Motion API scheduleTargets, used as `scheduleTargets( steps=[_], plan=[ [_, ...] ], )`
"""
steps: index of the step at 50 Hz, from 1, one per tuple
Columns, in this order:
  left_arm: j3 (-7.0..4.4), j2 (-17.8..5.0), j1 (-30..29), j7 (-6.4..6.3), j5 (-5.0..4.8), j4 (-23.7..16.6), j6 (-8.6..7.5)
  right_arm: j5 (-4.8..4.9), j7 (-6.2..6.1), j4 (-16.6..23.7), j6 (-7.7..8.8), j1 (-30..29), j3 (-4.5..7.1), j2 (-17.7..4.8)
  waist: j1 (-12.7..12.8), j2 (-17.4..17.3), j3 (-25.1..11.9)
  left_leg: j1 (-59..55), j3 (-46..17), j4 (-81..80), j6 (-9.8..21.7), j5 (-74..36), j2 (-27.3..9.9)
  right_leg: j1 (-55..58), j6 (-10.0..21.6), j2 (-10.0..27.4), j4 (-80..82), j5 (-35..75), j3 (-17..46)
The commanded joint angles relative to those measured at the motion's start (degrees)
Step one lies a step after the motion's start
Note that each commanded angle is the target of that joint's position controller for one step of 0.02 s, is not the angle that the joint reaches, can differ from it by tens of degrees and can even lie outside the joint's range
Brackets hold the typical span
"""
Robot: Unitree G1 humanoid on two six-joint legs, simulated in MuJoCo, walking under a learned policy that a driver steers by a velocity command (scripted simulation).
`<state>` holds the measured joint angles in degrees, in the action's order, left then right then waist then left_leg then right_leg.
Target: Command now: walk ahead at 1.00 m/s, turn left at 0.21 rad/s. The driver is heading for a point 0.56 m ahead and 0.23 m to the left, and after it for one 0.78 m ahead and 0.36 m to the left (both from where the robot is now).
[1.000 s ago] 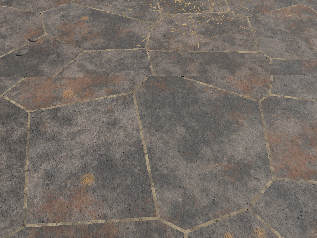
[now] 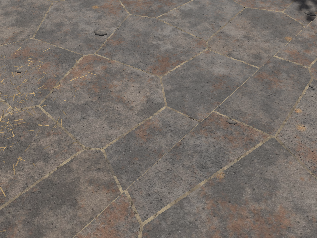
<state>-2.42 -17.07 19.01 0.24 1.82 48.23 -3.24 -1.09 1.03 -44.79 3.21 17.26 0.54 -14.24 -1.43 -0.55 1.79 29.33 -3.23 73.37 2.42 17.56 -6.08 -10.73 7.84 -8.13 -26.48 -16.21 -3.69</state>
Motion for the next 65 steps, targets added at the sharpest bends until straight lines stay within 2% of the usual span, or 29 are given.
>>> scheduleTargets(
  steps=[1, 9, 12, 14, 15, 16, 18, 21, 24, 27, 29, 32, 34, 35, 36, 38, 41, 42, 43, 44, 46, 48, 51, 54, 55, 56, 58, 60, 65],
  plan=[
    [-1.19, -4.2, 0.2, 0.11, -0.91, -2.5, -3.40, -0.34, 1.19, 2.1, -1.57, 0.5, 1.12, -4.4, -0.1, 1.0, 4.4, 9.4, -1.2, -5.9, -0.3, -4.6, -2.3, -0.6, 4.0, 16.9, 19.6, 13.2, 11.8],
    [-0.62, -7.4, 4.5, -0.96, -1.42, -0.1, -5.54, 0.40, 3.40, 5.6, -0.72, -13.4, 0.48, -5.1, 1.7, 2.2, 4.7, 1.7, 12.3, -35.9, 5.5, -28.7, 6.4, 11.7, -5.9, 15.5, 21.5, 60.1, -7.0],
    [-1.99, -12.6, 3.1, -3.42, 0.42, -1.2, -2.54, -0.03, 3.26, 2.3, -1.12, -1.2, 2.31, -10.3, -6.1, 6.6, -4.9, -12.4, 14.3, -37.6, 7.4, -18.0, 13.7, 18.9, -8.4, 18.3, -2.0, 84.2, -7.5],
    [-2.59, -13.5, -3.6, -3.57, 1.32, -3.0, -0.73, 0.61, 1.43, -4.0, -1.90, 21.9, 5.32, -15.2, -17.7, 4.4, -12.4, -35.1, 4.9, -38.3, 13.1, -5.8, 10.4, 4.2, -7.7, 14.1, -44.4, 61.6, -8.4],
    [-0.33, -3.3, 0.1, -1.83, 0.50, -7.8, -1.98, 0.50, 0.68, -3.1, -3.19, 15.4, 6.92, -20.5, -6.0, -17.2, -13.7, -53.4, -22.7, -39.4, 21.8, -7.5, -3.8, -27.4, -11.5, 2.1, -69.9, -11.2, -4.2],
    [0.61, -5.4, -2.0, -1.69, -0.58, -11.2, -3.35, 0.87, 0.69, 0.7, -3.37, 11.8, 7.58, -21.3, -7.8, -8.7, -23.4, -59.5, -44.0, -51.2, 28.9, 0.4, -10.1, -38.8, -10.5, 2.3, -76.2, -11.1, 8.3],
    [1.46, -6.4, -7.2, -1.28, -0.15, -12.1, -5.01, 0.67, -0.51, -0.3, -2.81, 9.0, 6.44, -14.9, -3.3, 5.9, -7.5, -39.9, -37.4, -58.9, 21.9, 0.6, -7.6, -37.2, -7.7, 9.5, -61.2, -3.2, 10.5],
    [2.08, -5.4, -6.8, -1.41, 2.01, -12.4, -1.12, 1.10, -0.75, -0.1, -0.59, 4.1, 4.65, -11.5, 4.2, 7.0, 3.3, -14.5, -23.7, -59.5, 18.0, -22.8, 0.1, -26.7, -9.9, 13.1, -47.8, -5.1, 8.4],
    [2.70, -3.8, -12.7, -1.59, 1.00, -16.3, 0.25, 1.86, -0.42, 0.3, 0.84, 3.0, 5.04, -14.2, 4.2, 2.8, 3.6, -5.6, -14.5, -58.0, 15.2, -48.8, 6.7, -17.0, -11.4, 10.8, -27.1, 3.5, 3.5],
    [3.27, -1.1, -12.4, -0.46, 0.56, -16.2, 0.85, 2.28, -0.40, 0.3, -0.79, 4.4, 5.73, -14.1, 1.7, -2.0, -4.1, -7.4, -9.9, -50.0, 7.6, -56.4, 12.1, -6.9, -9.2, 5.1, -18.0, 20.3, -0.2],
    [2.05, -3.2, -7.6, -0.48, 0.28, -14.2, 0.65, 1.55, -1.36, 2.7, -2.24, 2.1, 5.57, -12.8, 2.6, -4.0, -9.4, -8.9, -10.8, -41.5, 5.1, -58.4, 12.4, -2.5, -7.2, 4.3, -23.7, 26.3, 2.0],
    [0.31, -8.9, -13.6, -1.18, 1.49, -15.3, -2.90, -0.58, -2.96, 3.7, -2.26, 4.8, 6.56, -13.5, -1.6, -2.4, -4.8, -27.8, -23.1, -29.1, 6.9, -33.8, 9.5, -21.8, -6.9, 6.4, -11.6, 22.8, 12.0],
    [0.77, -6.4, -4.5, -1.48, 1.06, -12.2, -5.18, -0.26, -2.81, 6.6, -2.48, -3.0, 7.14, -14.1, 4.0, -2.6, -6.9, -22.6, -20.7, -14.0, 4.2, -28.2, 12.2, -7.4, -6.8, 5.8, 1.0, 27.1, 13.3],
    [0.60, -5.8, 2.9, -1.80, -1.02, -8.9, -5.42, -0.86, -3.03, 6.9, -2.04, -5.0, 6.64, -12.0, 7.4, 0.9, -8.5, -17.8, -17.1, -5.9, 2.5, -18.7, 14.8, 5.1, -8.2, 7.6, 9.6, 44.2, 12.4],
    [0.73, -4.5, 0.9, -2.06, -1.25, -8.2, -5.53, 0.56, -2.20, 6.2, -2.38, -0.4, 5.82, -9.7, 4.4, 6.3, -4.4, -5.2, -10.7, -2.8, 0.0, 5.2, 20.7, 14.6, -10.3, 7.7, 21.0, 53.0, 10.3],
    [0.01, -3.6, -0.5, 0.08, 1.46, -9.0, -6.51, 1.61, -2.57, 7.8, -4.49, 1.1, 5.97, -13.2, 5.5, 17.0, -5.6, 12.4, -1.3, 1.6, -0.6, 34.4, 19.8, 29.3, -6.7, 19.6, 8.3, 83.3, 19.6],
    [-0.26, -2.4, 13.6, -0.50, 1.13, -4.5, -4.69, -2.75, -1.30, 7.6, -4.36, -9.0, 5.86, -12.5, 14.9, 11.2, 2.3, 2.2, 5.9, 6.6, 0.8, 36.0, 19.2, 13.4, -12.0, 12.7, 10.2, 81.1, 4.0],
    [-1.45, -10.2, 14.2, -2.09, 1.73, -2.3, -4.81, -1.45, -0.58, 14.7, -4.34, -7.8, 4.86, -7.5, 7.1, 20.0, 4.2, 13.8, -1.7, 10.9, -0.3, 31.7, 11.0, 10.7, 2.0, 29.4, 2.7, 73.3, 29.5],
    [-2.11, -10.1, 12.5, -2.61, 0.13, -4.7, -5.27, -2.67, -1.16, 16.6, -5.08, -12.1, 3.56, -7.3, 8.6, 12.2, 4.5, 21.1, -6.7, 21.7, 0.4, 26.1, 6.2, 6.8, 7.9, 36.9, 4.6, 60.6, 41.6],
    [-1.44, -9.9, 7.2, -3.20, -0.18, -7.3, -5.57, -1.46, -1.42, 19.8, -4.57, -18.2, 3.15, -8.7, 6.3, 5.7, 4.5, 28.7, -11.8, 16.3, -0.3, 18.1, 6.7, 5.8, 9.8, 39.2, 11.8, 40.3, 43.4],
    [0.21, -6.1, 7.6, -4.21, -0.14, -5.9, -5.61, -1.41, -0.33, 21.2, -3.57, -22.8, 2.73, -10.1, 4.9, -7.5, -0.5, 15.5, -8.7, -1.8, -2.8, 0.5, 6.8, -2.1, 5.3, 26.1, 14.2, 35.4, 27.2],
    [0.79, -5.3, -1.0, -3.81, 0.39, -6.1, -5.26, -1.60, 0.87, 20.5, -4.22, -13.7, 0.91, -5.4, -2.3, -2.3, -5.6, -6.3, -5.7, -14.5, -4.4, -24.6, 6.1, -16.4, 2.8, 19.7, 10.0, 29.8, 18.6],
    [1.17, -3.6, 0.3, -2.39, -0.80, -5.3, -3.71, 0.70, 1.72, 17.9, -4.79, -9.9, -0.92, -1.1, -0.8, -0.2, -3.3, -28.6, -1.3, -37.8, -4.4, -36.2, 7.8, -26.3, 0.0, 14.0, 11.1, 14.9, 13.2],
    [-0.10, -3.9, 11.7, -0.35, -0.73, 0.0, -1.59, -1.69, 0.53, 14.1, -1.82, -9.0, 0.89, -6.4, 2.2, -1.7, 2.9, -29.5, -2.9, -52.0, -0.6, -30.0, 4.5, -17.9, -2.7, 8.9, -2.9, 7.6, 10.1],
    [-0.41, -2.7, 18.2, 0.29, -1.27, -0.1, -0.94, -3.04, -0.08, 13.8, -0.94, -4.5, 1.42, -9.6, 3.1, -9.4, -4.0, -40.5, -10.2, -43.6, 4.2, -61.1, -7.7, -22.4, -5.6, 6.0, -17.0, -17.0, 7.3],
    [0.21, -2.5, 20.1, -0.35, -1.89, -0.5, -0.05, -1.81, -0.92, 13.7, -1.53, 0.3, 1.64, -8.4, 0.5, -8.4, -16.2, -49.5, -19.2, -37.0, 12.3, -85.1, -18.3, -25.9, -7.9, 5.6, -32.6, -26.9, 6.4],
    [0.01, -5.5, 13.5, -0.67, -1.12, -2.7, 2.18, 1.83, -2.42, 12.7, -2.11, -5.3, 1.69, -6.3, 0.1, -5.0, -21.0, -40.9, -20.0, -44.9, 17.8, -64.0, -16.7, -24.1, -9.3, 8.5, -37.2, -18.2, 7.9],
    [-0.37, -3.7, 9.0, -0.83, -0.50, -2.8, 3.91, 0.79, -2.41, 11.7, -2.31, -9.6, 0.68, -3.6, 3.2, -4.7, -11.1, -24.3, -14.6, -49.8, 14.3, -52.7, -10.5, -17.7, -10.3, 9.6, -33.1, -12.8, 6.6],
    [0.78, 1.0, 6.2, -0.69, -0.96, -1.2, 6.04, -0.70, -1.65, 8.1, -3.25, -9.2, 1.74, -3.4, 4.2, -6.1, -8.0, -7.9, -9.9, -53.0, 9.1, -23.1, -3.2, -1.3, -8.4, 8.1, -15.2, -2.9, 3.7]
  ],
)
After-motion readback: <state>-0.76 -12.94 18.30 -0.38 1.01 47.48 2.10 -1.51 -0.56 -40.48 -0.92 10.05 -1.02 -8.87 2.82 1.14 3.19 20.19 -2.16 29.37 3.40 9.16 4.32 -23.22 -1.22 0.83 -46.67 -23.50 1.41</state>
